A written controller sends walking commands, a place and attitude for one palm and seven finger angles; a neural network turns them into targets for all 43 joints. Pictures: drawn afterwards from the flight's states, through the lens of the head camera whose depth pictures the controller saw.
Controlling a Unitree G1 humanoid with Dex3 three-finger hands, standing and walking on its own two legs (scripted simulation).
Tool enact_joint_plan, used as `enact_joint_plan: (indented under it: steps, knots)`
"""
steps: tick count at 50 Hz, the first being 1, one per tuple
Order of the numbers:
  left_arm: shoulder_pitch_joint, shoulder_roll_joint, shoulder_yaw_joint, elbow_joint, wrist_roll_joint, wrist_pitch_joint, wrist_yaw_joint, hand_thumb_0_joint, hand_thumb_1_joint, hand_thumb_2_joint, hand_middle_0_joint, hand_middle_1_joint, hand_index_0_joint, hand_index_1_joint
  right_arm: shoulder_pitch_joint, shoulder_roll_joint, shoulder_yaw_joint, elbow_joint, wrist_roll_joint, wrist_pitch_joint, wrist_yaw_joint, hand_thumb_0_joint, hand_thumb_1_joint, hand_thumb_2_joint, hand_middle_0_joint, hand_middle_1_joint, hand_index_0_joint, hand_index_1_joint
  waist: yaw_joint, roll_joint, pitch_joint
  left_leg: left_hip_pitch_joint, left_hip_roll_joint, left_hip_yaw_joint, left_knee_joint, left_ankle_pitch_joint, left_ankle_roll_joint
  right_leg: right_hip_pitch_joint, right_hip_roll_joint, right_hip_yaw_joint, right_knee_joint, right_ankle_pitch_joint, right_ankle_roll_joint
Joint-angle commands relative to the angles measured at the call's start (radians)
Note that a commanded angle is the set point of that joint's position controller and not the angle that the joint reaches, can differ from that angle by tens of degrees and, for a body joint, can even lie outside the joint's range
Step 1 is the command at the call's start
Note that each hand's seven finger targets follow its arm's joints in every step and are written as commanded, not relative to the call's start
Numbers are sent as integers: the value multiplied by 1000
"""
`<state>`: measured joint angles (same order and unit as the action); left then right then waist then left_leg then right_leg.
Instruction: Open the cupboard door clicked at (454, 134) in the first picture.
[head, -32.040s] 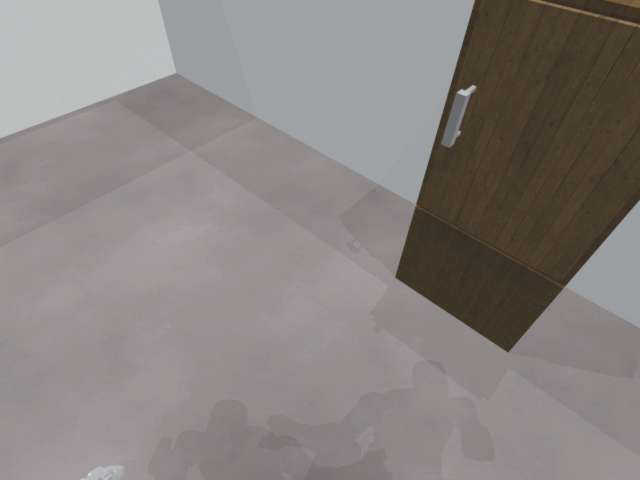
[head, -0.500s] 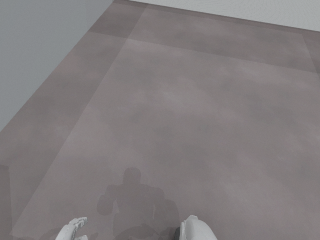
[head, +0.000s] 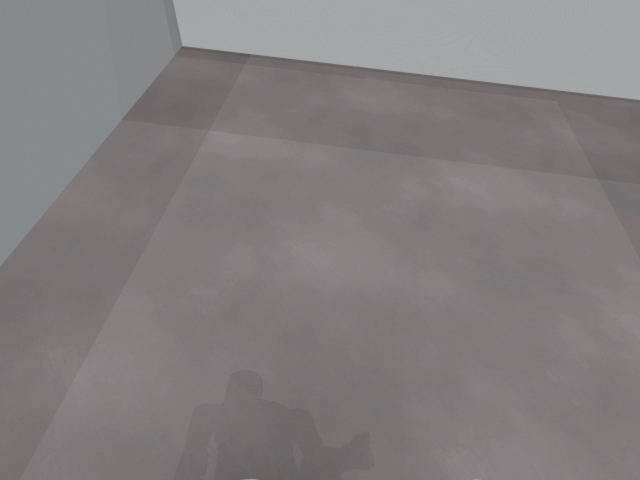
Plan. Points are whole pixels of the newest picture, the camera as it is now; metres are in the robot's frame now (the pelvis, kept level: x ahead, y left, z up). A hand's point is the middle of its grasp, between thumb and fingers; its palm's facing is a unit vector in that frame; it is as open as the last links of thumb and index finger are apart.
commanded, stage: walk to a spot facing it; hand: left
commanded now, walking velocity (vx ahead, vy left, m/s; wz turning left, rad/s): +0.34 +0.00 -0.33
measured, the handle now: out of the picture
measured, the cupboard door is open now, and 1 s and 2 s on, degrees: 39 39 39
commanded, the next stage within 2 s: turn to face it in 0.18 s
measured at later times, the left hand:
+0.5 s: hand (262, 360) +0.32 +0.11 -0.16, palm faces -0.07 -0.98 -0.19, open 7.4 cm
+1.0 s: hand (241, 347) +0.34 +0.15 -0.15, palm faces +0.27 -0.92 -0.30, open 7.4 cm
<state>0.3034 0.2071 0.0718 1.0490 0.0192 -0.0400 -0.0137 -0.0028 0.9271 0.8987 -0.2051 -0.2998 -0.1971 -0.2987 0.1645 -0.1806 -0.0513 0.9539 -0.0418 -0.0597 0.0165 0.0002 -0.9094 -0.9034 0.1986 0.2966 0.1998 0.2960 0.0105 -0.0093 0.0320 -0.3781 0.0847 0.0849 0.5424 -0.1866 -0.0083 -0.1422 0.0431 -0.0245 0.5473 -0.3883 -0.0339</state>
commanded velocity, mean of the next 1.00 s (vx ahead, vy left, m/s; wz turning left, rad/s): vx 0.06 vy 0.00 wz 0.34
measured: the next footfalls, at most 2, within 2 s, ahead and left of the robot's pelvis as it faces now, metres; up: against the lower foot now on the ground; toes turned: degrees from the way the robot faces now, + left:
right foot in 0.36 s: +0.27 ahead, -0.17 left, +0.00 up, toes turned -13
left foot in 0.66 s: +0.33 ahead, +0.07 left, +0.00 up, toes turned +13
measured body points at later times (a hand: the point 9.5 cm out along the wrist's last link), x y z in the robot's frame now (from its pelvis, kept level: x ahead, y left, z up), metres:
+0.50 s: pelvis +0.20 -0.05 +0.00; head +0.23 -0.05 +0.45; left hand +0.33 +0.17 -0.14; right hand +0.13 -0.28 -0.15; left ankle +0.16 +0.08 -0.66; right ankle +0.23 -0.16 -0.73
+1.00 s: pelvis +0.29 -0.09 +0.00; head +0.34 -0.09 +0.45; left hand +0.32 +0.20 -0.13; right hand +0.41 -0.32 -0.15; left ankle +0.29 +0.06 -0.73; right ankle +0.31 -0.21 -0.72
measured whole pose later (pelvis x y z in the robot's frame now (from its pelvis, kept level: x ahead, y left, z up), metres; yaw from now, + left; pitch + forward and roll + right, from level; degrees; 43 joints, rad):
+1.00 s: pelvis +0.29 -0.09 +0.00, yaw +15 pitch +2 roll +0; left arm 0.13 0.24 0.07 0.90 0.02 0.03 0.01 0.01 0.91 0.90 -0.20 -0.30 -0.19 -0.30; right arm 0.20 -0.22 -0.07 0.93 -0.03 0.04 0.00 0.00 -0.91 -0.90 0.20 0.30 0.20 0.30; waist -0.02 0.02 0.06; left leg -0.38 0.02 -0.05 0.57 -0.23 -0.03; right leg -0.33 -0.04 -0.04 0.63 -0.37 0.06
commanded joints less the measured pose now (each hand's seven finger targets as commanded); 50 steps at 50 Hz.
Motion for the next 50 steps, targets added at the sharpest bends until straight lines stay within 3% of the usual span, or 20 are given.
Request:
enact_joint_plan:
  steps: [1,7,12,15,16,17,18,19,24,31,32,33,34,35,38,41,45,48,49,50]
  knots:
    - [-128,72,6,-121,5,-32,-4,0,900,900,-200,-300,-200,-300,380,-235,-48,58,-9,2,-32,0,-900,-900,200,300,200,300,-141,211,-76,451,395,-591,-324,-240,205,-593,-63,56,694,-103,-21]
    - [-116,20,-1,-98,8,11,-32,0,900,900,-200,-300,-200,-300,217,-136,-16,35,8,-29,-36,0,-900,-900,200,300,200,300,-27,142,-17,269,238,-73,-343,126,126,-461,-154,9,450,112,27]
    - [-188,15,2,-124,10,20,-40,0,900,900,-200,-300,-200,-300,222,-160,-24,45,6,-6,-31,0,-900,-900,200,300,200,300,-43,135,23,215,231,37,-307,95,110,-303,-109,-97,169,170,28]
    - [-113,39,8,-99,13,14,-34,0,900,900,-200,-300,-200,-300,211,-149,-14,54,8,9,-33,0,-900,-900,200,300,200,300,2,122,4,167,190,72,-145,163,76,-93,-60,-135,39,219,13]
    - [4,76,16,-57,13,0,-24,0,900,900,-200,-300,-200,-300,213,-127,-4,63,18,9,-31,0,-900,-900,200,300,200,300,56,40,-49,83,133,98,16,193,43,108,-74,-85,-14,267,-10]
    - [149,171,36,-9,18,-17,-6,0,900,900,-200,-300,-200,-300,218,-77,7,51,33,4,-24,0,-900,-900,200,300,200,300,110,-176,-155,-117,23,164,284,-7,-6,344,-309,195,-61,395,-92]
    - [221,249,47,7,-2,-14,5,0,900,900,-200,-300,-200,-300,213,-66,4,25,44,12,-27,0,-900,-900,200,300,200,300,120,-302,-203,-188,-51,86,558,-490,-21,361,-523,422,-219,527,-213]
    - [147,233,36,-4,-7,-8,16,0,900,900,-200,-300,-200,-300,186,-66,-1,32,41,22,-34,0,-900,-900,200,300,200,300,100,-183,-143,-210,-3,-33,636,-489,-17,235,-523,366,-249,411,-237]
    - [-131,100,3,-78,4,-5,36,0,900,900,-200,-300,-200,-300,220,-9,5,86,30,65,-27,0,-900,-900,200,300,200,300,-40,-147,-44,-52,49,-39,464,-267,-35,-98,-416,-16,-267,501,-118]
    - [-151,118,24,-108,-7,23,38,0,900,900,-200,-300,-200,-300,205,-33,-6,39,17,75,-5,0,-900,-900,200,300,200,300,-50,-51,-33,132,-4,58,21,5,-33,-140,-369,-153,-80,253,-20]
    - [-145,94,23,-125,-8,35,35,0,900,900,-200,-300,-200,-300,242,-96,-19,32,13,71,-5,0,-900,-900,200,300,200,300,-64,134,-54,173,71,-88,-72,119,10,-198,-297,-188,57,95,29]
    - [-126,45,13,-149,-17,46,34,0,900,900,-200,-300,-200,-300,266,-192,-42,14,5,69,-13,0,-900,-900,200,300,200,300,-76,404,-55,214,285,-415,-183,294,130,-351,-168,-196,276,-203,99]
    - [-183,59,10,-191,-10,51,36,0,900,900,-200,-300,-200,-300,288,-236,-53,5,-4,76,-26,0,-900,-900,200,300,200,300,-112,306,-82,155,361,-555,-256,148,223,-350,-119,-78,461,-305,88]
    - [-225,52,16,-196,0,55,34,0,900,900,-200,-300,-200,-300,261,-229,-53,-1,-3,69,-36,0,-900,-900,200,300,200,300,-90,251,-93,186,322,-567,-264,123,214,-438,-115,-24,583,-236,87]
    - [-208,56,20,-176,-1,44,24,0,900,900,-200,-300,-200,-300,171,-175,-36,-30,10,48,-48,0,-900,-900,200,300,200,300,-43,185,-126,243,222,-361,-182,401,163,-476,-135,29,635,-48,107]
    - [-187,60,14,-178,-9,53,27,0,900,900,-200,-300,-200,-300,154,-199,-41,-42,13,48,-47,0,-900,-900,200,300,200,300,-41,141,-185,313,191,-291,-138,549,168,-416,-115,21,502,-60,119]
    - [-183,71,11,-199,-10,63,28,0,900,900,-200,-300,-200,-300,87,-230,-59,-68,9,72,-34,0,-900,-900,200,300,200,300,-39,189,-122,180,165,-314,-164,313,161,-273,-83,-9,279,-76,109]
    - [-63,100,20,-180,-10,55,28,0,900,900,-200,-300,-200,-300,-13,-239,-68,-106,17,90,-27,0,-900,-900,200,300,200,300,19,148,-98,7,98,-318,-103,105,107,-40,-52,-39,-15,87,96]
    - [-15,155,33,-177,-1,46,35,0,900,900,-200,-300,-200,-300,-39,-200,-64,-126,26,94,-22,0,-900,-900,200,300,200,300,42,13,-93,-117,12,-253,12,-69,48,72,-165,65,-201,71,65]
    - [-7,263,52,-186,14,40,43,0,900,900,-200,-300,-200,-300,-45,-125,-53,-157,32,96,-13,0,-900,-900,200,300,200,300,50,-310,-55,-280,-143,-73,273,-354,-38,93,-459,385,-332,58,-51]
